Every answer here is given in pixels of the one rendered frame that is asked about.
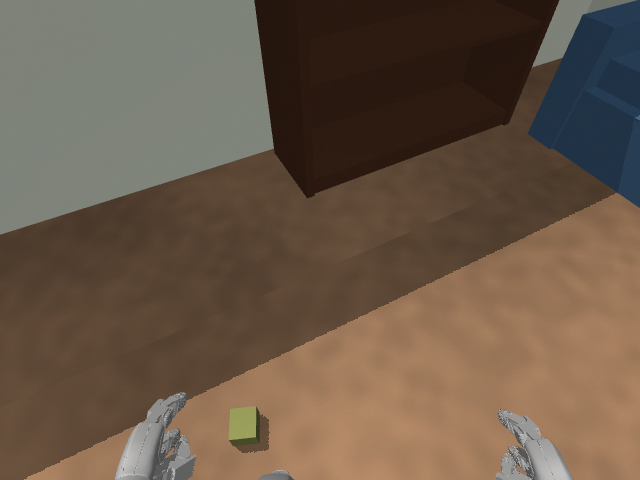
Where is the armchair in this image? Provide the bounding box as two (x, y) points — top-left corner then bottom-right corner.
(528, 0), (640, 208)

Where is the left robot hand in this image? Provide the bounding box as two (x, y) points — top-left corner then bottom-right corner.
(115, 392), (196, 480)

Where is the bookshelf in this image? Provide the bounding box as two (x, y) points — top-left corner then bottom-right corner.
(254, 0), (559, 198)

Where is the right robot hand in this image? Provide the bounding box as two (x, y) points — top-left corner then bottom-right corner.
(496, 410), (573, 480)

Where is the small box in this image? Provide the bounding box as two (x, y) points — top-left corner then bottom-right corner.
(228, 406), (260, 446)

